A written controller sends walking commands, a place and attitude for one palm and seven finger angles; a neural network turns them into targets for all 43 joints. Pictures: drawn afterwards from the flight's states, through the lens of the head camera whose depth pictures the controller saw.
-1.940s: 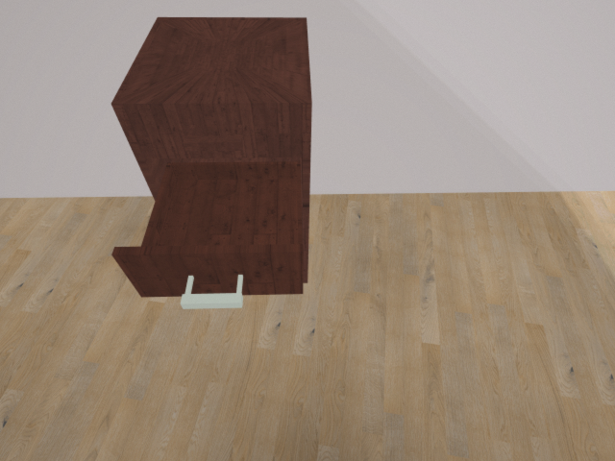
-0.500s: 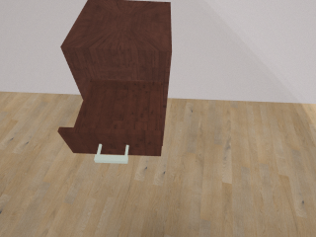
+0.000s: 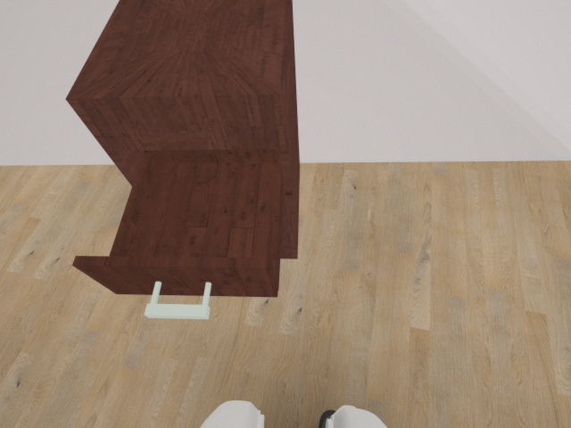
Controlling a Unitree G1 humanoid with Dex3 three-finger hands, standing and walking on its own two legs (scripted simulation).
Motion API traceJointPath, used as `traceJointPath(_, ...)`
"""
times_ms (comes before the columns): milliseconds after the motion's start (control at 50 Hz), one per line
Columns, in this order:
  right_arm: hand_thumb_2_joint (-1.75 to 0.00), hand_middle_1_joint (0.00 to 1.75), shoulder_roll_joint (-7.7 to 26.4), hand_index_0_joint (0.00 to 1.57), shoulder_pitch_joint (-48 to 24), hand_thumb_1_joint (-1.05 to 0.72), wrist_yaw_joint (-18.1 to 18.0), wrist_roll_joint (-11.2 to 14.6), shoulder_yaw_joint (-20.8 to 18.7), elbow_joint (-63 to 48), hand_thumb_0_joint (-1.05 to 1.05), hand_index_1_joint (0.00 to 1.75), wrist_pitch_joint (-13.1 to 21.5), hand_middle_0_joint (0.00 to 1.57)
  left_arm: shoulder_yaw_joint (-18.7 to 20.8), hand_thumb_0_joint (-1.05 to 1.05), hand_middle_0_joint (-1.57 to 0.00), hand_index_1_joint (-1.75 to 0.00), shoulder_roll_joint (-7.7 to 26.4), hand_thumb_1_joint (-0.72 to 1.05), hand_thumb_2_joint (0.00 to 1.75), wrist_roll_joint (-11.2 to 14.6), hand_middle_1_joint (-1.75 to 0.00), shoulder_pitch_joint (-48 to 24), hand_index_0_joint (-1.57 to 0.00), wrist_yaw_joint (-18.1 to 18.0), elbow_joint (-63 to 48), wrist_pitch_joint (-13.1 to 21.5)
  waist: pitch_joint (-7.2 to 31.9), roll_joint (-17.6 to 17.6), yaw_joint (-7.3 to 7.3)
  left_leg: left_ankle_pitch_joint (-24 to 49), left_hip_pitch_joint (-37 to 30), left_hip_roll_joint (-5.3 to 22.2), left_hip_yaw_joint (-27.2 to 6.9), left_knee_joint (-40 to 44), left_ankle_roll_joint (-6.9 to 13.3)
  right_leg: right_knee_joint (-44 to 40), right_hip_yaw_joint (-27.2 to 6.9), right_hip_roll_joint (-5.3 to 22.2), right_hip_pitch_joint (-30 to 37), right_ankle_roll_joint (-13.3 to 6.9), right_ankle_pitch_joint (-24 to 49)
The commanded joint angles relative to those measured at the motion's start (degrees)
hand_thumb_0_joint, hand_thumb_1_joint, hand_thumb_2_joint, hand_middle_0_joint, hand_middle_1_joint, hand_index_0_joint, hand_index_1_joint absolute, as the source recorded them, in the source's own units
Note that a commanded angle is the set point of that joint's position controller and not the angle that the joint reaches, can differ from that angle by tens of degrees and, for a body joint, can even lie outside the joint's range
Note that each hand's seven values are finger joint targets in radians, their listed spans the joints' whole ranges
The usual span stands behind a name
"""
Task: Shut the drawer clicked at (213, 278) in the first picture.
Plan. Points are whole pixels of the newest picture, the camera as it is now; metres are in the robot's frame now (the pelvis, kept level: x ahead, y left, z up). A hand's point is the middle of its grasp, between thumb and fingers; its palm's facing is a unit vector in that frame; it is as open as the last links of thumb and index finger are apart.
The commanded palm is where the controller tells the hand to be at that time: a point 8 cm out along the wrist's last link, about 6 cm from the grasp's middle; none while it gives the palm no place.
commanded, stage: come to a stop and stand still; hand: left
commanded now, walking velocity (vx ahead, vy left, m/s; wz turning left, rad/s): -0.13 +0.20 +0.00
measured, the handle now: (180, 299) +0.34 +0.26 -0.24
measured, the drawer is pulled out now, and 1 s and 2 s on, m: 0.29 0.29 0.29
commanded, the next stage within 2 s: look again from close up in 1.20 s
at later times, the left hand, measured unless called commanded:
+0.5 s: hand out of the picture +0.02 +0.27 -0.16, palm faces +0.06 -0.96 -0.28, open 7.4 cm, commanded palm none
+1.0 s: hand out of the picture -0.05 +0.27 -0.17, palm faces -0.03 -0.99 -0.16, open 7.3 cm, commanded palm none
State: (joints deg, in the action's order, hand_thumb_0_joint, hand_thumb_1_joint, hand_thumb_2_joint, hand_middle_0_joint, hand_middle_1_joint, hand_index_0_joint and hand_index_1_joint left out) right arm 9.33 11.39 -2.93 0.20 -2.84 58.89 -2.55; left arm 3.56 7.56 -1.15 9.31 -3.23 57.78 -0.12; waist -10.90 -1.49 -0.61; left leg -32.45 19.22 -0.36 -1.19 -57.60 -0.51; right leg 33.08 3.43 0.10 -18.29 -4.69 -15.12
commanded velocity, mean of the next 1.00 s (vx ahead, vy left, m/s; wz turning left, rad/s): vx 0.00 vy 0.02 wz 0.00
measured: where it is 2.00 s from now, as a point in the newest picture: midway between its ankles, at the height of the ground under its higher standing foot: outside the picture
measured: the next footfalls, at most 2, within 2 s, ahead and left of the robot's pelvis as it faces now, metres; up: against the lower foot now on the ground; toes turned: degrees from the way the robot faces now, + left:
left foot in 0.40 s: +0.03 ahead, +0.17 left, +0.00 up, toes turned -1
right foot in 0.64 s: -0.01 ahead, -0.03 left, +0.00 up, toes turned -3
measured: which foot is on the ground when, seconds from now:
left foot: up 0.00-0.38, down 0.40-1.00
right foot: down 0.00-0.50, up 0.52-0.62, down 0.64-1.00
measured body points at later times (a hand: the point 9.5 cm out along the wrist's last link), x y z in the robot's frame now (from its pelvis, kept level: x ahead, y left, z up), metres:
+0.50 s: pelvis -0.03 +0.07 +0.00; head -0.06 +0.06 +0.45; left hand +0.02 +0.32 -0.14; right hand +0.06 -0.17 -0.14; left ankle -0.03 +0.16 -0.73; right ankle +0.03 -0.07 -0.73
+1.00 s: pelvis -0.06 +0.11 +0.01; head -0.06 +0.12 +0.46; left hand -0.05 +0.32 -0.16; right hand -0.09 -0.12 -0.15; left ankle -0.03 +0.16 -0.73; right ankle -0.05 -0.03 -0.73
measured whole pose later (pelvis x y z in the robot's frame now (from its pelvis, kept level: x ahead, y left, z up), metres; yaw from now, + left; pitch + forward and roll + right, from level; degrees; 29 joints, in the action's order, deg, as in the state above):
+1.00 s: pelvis -0.06 +0.11 +0.01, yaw -2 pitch -1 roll +0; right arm 8.7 20.9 -0.7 -1.0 0.5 60.0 -0.4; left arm -0.4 8.4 -1.0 19.1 -1.8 59.1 -0.7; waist -0.5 1.2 -0.6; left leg -10.3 13.0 -3.3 5.4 -24.0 5.1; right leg 26.0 0.3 1.3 -12.9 0.3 -12.1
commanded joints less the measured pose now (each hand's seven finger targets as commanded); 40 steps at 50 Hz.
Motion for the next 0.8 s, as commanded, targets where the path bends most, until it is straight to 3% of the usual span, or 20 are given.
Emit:
traceJointPath(0, -0.9, 0.3, 1.1, 0.2, 5.1, -0.9, 1.0, -0.3, -0.4, -1.8, 0.0, 0.3, -0.5, 0.2, 2.5, 0.0, -0.2, -0.3, 10.7, 0.9, 0.9, -0.3, -0.3, 8.8, -0.2, -0.5, -0.9, 0.3, 14.9, 5.3, 2.45, 4.6, 3.0, 0.8, -0.5, 1.7, -1.7, -9.9, -14.5, 17.5, 14.6, -7.5, 49.5)
traceJointPath(120, -0.9, 0.3, 3.7, 0.2, 0.6, -0.9, 1.9, -0.6, -1.1, -4.8, 0.0, 0.3, -1.2, 0.2, 2.3, 0.0, -0.2, -0.3, 11.0, 0.9, 0.9, -1.0, -0.3, 6.1, -0.2, -0.4, -2.1, 0.0, 11.8, 7.6, 1.58, 7.8, 3.1, 1.4, -1.0, 2.7, -2.5, -13.1, -14.3, 18.0, 9.5, -6.8, 35.0)
traceJointPath(200, -0.9, 0.3, 3.5, 0.2, 0.4, -0.9, 2.3, -0.4, -1.1, -5.6, 0.0, 0.3, -0.5, 0.2, 2.6, 0.0, -0.2, -0.3, 11.9, 0.9, 0.9, -1.6, -0.3, 4.4, -0.2, 0.0, -3.2, -0.3, 10.2, 10.4, 1.32, 7.8, -1.8, 1.4, -0.2, 12.8, -1.3, -14.9, -15.1, 16.8, 5.4, -5.8, 20.2)
traceJointPath(220, -0.9, 0.3, 8.4, 0.2, 0.8, -0.9, 2.3, -0.7, -1.5, -10.6, 0.0, 0.3, 1.7, 0.2, 1.6, 0.0, -0.2, -0.3, 14.4, 0.9, 0.9, -1.0, -0.3, 10.0, -0.2, -1.6, -5.3, 1.6, 27.8, 3.5, 1.8, 2.1, 0.8, -2.9, 3.7, 13.4, -2.9, -7.9, -22.8, 17.9, 25.7, -4.7, 56.4)
traceJointPath(240, -0.9, 0.3, 6.2, 0.2, -0.4, -0.9, 2.4, 0.1, -0.9, -12.1, 0.0, 0.3, 2.3, 0.2, 2.2, 0.0, -0.2, -0.3, 17.2, 0.9, 0.9, -0.9, -0.3, 8.7, -0.2, -1.5, -6.3, 1.8, 29.0, 7.7, 0.78, 4.5, 3.0, -1.8, 3.7, 15.3, -2.6, -2.7, -21.2, 20.1, 31.6, -5.9, 65.3)
traceJointPath(260, -0.9, 0.3, 5.4, 0.2, -1.2, -0.9, 2.2, -0.2, -1.0, -12.9, 0.0, 0.3, 2.3, 0.2, 2.3, 0.0, -0.2, -0.3, 15.9, 0.9, 0.9, -0.9, -0.3, 10.4, -0.2, -1.5, -6.8, 1.2, 29.9, 7.0, 2.93, 6.8, 2.4, -2.0, 3.3, 19.0, -1.5, 0.0, -18.5, 18.1, 29.8, -5.8, 57.9)
traceJointPath(320, -0.9, 0.3, 5.0, 0.2, 0.8, -0.9, 2.2, -0.1, -0.5, -12.6, 0.0, 0.3, 1.9, 0.2, 0.6, 0.0, -0.2, -0.3, 13.8, 0.9, 0.9, -0.5, -0.3, 6.3, -0.2, -1.1, -6.7, -0.1, 17.0, 13.6, -0.03, 17.5, -7.3, -2.5, 3.9, 33.8, -0.3, -3.3, -11.6, 11.9, 10.9, -0.8, 26.1)
traceJointPath(340, -0.9, 0.3, 5.6, 0.2, 2.0, -0.9, 2.2, -0.6, -0.3, -12.0, 0.0, 0.3, 2.1, 0.2, 0.2, 0.0, -0.2, -0.3, 12.6, 0.9, 0.9, -0.4, -0.3, 5.2, -0.2, -0.9, -6.8, -0.5, 12.8, 9.4, -0.33, 19.1, -9.5, -0.8, 3.6, 36.5, 0.2, -4.0, -9.9, 9.6, 4.9, 0.6, 13.9)
traceJointPath(380, -0.9, 0.3, 8.8, 0.2, 1.6, -0.9, 2.2, -1.3, -0.5, -11.9, 0.0, 0.3, 2.1, 0.2, -0.6, 0.0, -0.2, -0.3, 9.4, 0.9, 0.9, 0.1, -0.3, 5.6, -0.2, -0.2, -7.1, -1.0, 5.4, 1.0, 0.57, 22.2, -4.4, 7.7, -3.9, 36.9, 3.2, -5.3, -6.5, 4.6, -1.6, 3.7, -1.5)
traceJointPath(420, -0.9, 0.3, 8.3, 0.2, 0.2, -0.9, 2.5, -1.6, 0.0, -12.6, 0.0, 0.3, 1.8, 0.2, -0.8, 0.0, -0.2, -0.3, 9.6, 0.9, 0.9, -0.2, -0.3, 6.3, -0.2, 0.3, -7.3, -1.1, 1.5, -1.7, 0.99, 9.7, 3.0, 7.4, -4.3, 39.8, 3.7, -5.7, -5.2, 3.3, -0.5, 3.7, -5.8)
traceJointPath(440, -0.9, 0.3, 8.7, 0.2, 0.2, -0.9, 2.7, -1.8, 0.0, -12.0, 0.0, 0.3, 1.9, 0.2, -1.0, 0.0, -0.2, -0.3, 9.6, 0.9, 0.9, -0.4, -0.3, 6.3, -0.2, 0.5, -7.0, -1.7, 0.1, -8.7, 0.91, 2.1, 7.6, 7.9, -6.5, 43.7, 4.1, -2.7, -3.2, 2.2, 1.5, 4.0, -5.8)
traceJointPath(480, -0.9, 0.3, 10.0, 0.2, -1.3, -0.9, 2.7, -1.7, -0.1, -12.7, 0.0, 0.3, 2.0, 0.2, -1.3, 0.0, -0.2, -0.3, 8.6, 0.9, 0.9, -0.6, -0.3, 9.5, -0.2, 1.0, -6.8, -2.2, -0.7, -9.1, 2.13, -5.4, 15.4, 9.4, -8.5, 47.8, 5.7, 6.1, -1.8, 0.2, 5.3, 4.3, -3.3)
traceJointPath(540, -0.9, 0.3, 9.8, 0.2, -2.6, -0.9, 2.8, -1.6, -0.1, -12.8, 0.0, 0.3, 1.8, 0.2, -1.5, 0.0, -0.2, -0.3, 7.8, 0.9, 0.9, -0.4, -0.3, 12.8, -0.2, 1.2, -6.4, -2.2, 2.2, -7.0, 3.51, -0.8, 14.5, 9.7, -7.7, 47.1, 7.2, 12.9, -2.2, -0.1, 5.6, 4.3, -3.5)
traceJointPath(600, -0.9, 0.3, 8.7, 0.2, 0.5, -0.9, 2.4, -1.6, 0.1, -11.9, 0.0, 0.3, 1.9, 0.2, -1.6, 0.0, -0.2, -0.3, 7.8, 0.9, 0.9, -0.4, -0.3, 13.7, -0.2, 1.2, -6.6, -0.8, 3.9, -0.6, 3.42, 1.4, 8.0, 9.0, -7.7, 40.8, 6.7, -3.3, -4.0, 1.6, 6.2, 3.5, -2.8)
traceJointPath(640, -0.9, 0.3, 6.2, 0.2, 3.8, -0.9, 2.2, -0.9, 0.9, -10.7, 0.0, 0.3, 2.0, 0.2, -1.9, 0.0, -0.2, -0.3, 9.8, 0.9, 0.9, -0.5, -0.3, 12.0, -0.2, 1.0, -6.5, 0.5, 4.8, 7.5, 0.93, 9.1, 3.2, 3.4, -3.2, 34.1, 3.6, -13.4, -14.4, 7.2, 2.5, 0.7, -6.6)
traceJointPath(660, -0.9, 0.3, 5.8, 0.2, 5.6, -0.9, 2.3, -0.9, 1.0, -10.1, 0.0, 0.3, 2.0, 0.2, -1.9, 0.0, -0.2, -0.3, 10.3, 0.9, 0.9, -0.2, -0.3, 11.3, -0.2, 1.1, -6.6, 0.7, 7.5, 7.7, -0.58, 13.1, -2.1, 1.7, -1.0, 32.4, 2.5, -15.2, -16.4, 10.0, 0.3, -0.8, -8.2)
traceJointPath(680, -0.9, 0.3, 5.8, 0.2, 7.0, -0.9, 2.2, -1.1, 1.0, -9.3, 0.0, 0.3, 1.9, 0.2, -1.4, 0.0, -0.2, -0.3, 10.6, 0.9, 0.9, 0.0, -0.3, 9.7, -0.2, 1.1, -6.4, 1.3, 10.7, 13.4, -1.49, 15.3, -5.3, 1.6, 0.5, 30.6, 1.7, -15.9, -17.3, 10.0, 0.1, -1.5, -8.0)
traceJointPath(700, -0.9, 0.3, 6.0, 0.2, 8.3, -0.9, 2.1, -1.1, 1.0, -8.2, 0.0, 0.3, 2.3, 0.2, -1.7, 0.0, -0.2, -0.3, 9.9, 0.9, 0.9, 0.2, -0.3, 8.2, -0.2, 1.0, -6.5, 1.4, 11.4, 13.4, -2.02, 16.6, -7.9, 2.0, 0.6, 31.0, 1.9, -15.5, -15.9, 9.9, -0.9, -1.6, -6.6)
traceJointPath(740, -0.9, 0.3, 5.9, 0.2, 9.6, -0.9, 2.2, -1.0, 1.2, -6.2, 0.0, 0.3, 3.0, 0.2, -2.1, 0.0, -0.2, -0.3, 9.0, 0.9, 0.9, 0.3, -0.3, 7.2, -0.2, 1.1, -6.5, 1.2, 10.8, 6.2, -2.19, 17.1, -10.4, 4.1, -1.5, 35.4, 2.5, -13.5, -11.8, 7.0, -2.8, 0.2, -7.6)
traceJointPath(780, -0.9, 0.3, 6.8, 0.2, 8.3, -0.9, 2.2, -1.1, 1.5, -5.4, 0.0, 0.3, 3.6, 0.2, -2.5, 0.0, -0.2, -0.3, 7.6, 0.9, 0.9, 0.4, -0.3, 9.5, -0.2, 1.1, -5.3, 0.8, 9.1, -0.9, -0.32, 13.0, -5.8, 7.1, -5.5, 40.8, 3.4, -10.4, -8.2, 4.1, 0.9, 2.0, -3.2)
